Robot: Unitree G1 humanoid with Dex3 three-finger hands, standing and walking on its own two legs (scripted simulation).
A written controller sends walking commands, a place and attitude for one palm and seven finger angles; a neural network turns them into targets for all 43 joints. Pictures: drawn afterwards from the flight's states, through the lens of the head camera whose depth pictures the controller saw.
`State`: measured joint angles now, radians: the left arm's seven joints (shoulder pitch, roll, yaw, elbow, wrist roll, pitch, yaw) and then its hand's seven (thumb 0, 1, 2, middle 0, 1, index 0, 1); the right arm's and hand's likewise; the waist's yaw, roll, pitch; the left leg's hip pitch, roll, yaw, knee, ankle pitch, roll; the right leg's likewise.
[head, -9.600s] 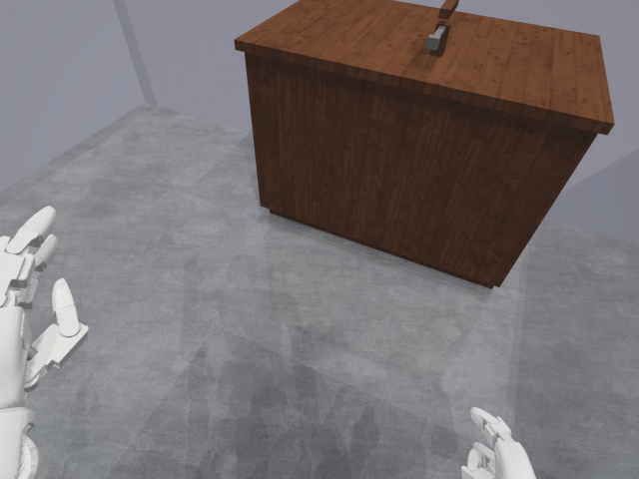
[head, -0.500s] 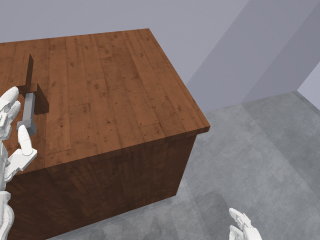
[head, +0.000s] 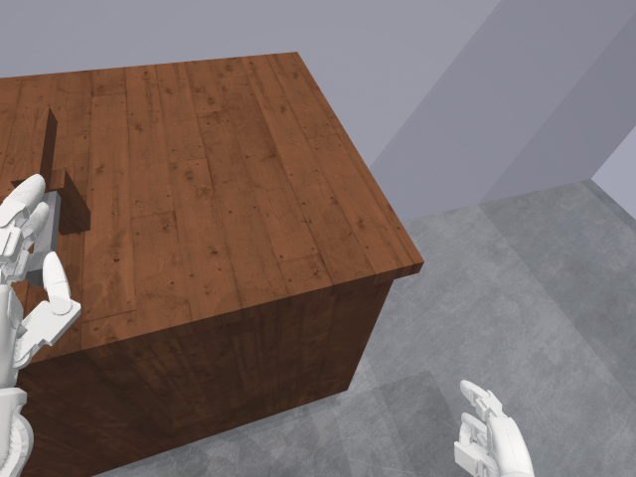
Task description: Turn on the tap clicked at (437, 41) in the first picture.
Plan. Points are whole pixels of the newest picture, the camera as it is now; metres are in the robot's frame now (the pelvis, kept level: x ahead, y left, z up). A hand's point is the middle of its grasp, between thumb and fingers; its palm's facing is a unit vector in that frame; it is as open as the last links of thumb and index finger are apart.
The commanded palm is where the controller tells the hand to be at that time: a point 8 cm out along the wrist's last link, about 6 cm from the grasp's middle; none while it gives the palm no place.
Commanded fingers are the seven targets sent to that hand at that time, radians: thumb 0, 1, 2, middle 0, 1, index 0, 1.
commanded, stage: look again from close up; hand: left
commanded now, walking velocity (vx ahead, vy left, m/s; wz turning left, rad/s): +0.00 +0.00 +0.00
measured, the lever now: (43, 268) +0.28 +0.34 +0.10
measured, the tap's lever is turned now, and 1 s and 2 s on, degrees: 0 0 0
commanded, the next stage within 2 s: shuffle to correct the standing spot in 0.20 s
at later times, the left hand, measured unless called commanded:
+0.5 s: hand (76, 317) +0.21 +0.25 +0.15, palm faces +0.39 -0.84 -0.37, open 7.4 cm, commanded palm +0.15 +0.28 +0.17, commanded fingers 0.00 0.90 0.90 -0.20 -0.30 -0.20 -0.30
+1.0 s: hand (9, 382) +0.15 +0.27 +0.15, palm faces +0.48 -0.81 -0.35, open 7.4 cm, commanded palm +0.10 +0.29 +0.17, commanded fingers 0.00 0.90 0.90 -0.20 -0.30 -0.20 -0.30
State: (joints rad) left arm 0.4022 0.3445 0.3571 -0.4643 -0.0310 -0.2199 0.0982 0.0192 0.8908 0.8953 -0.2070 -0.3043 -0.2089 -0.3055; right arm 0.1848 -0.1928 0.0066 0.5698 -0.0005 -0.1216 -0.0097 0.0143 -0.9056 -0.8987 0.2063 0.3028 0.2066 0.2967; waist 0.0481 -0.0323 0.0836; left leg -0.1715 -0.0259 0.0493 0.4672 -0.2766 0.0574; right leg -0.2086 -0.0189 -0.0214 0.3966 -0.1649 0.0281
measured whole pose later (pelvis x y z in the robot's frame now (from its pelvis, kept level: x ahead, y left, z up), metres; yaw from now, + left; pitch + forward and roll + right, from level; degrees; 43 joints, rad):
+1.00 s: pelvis -0.05 +0.01 -0.01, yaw +2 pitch -3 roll -2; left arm 0.39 0.32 0.37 -0.45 0.00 -0.22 0.12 0.02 0.89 0.90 -0.21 -0.30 -0.21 -0.31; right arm 0.27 -0.18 0.01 0.61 0.01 -0.13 -0.02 0.02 -0.91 -0.90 0.21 0.30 0.21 0.30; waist 0.04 -0.01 0.07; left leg -0.28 -0.03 0.03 0.59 -0.28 0.07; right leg -0.29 0.00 0.01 0.51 -0.23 0.02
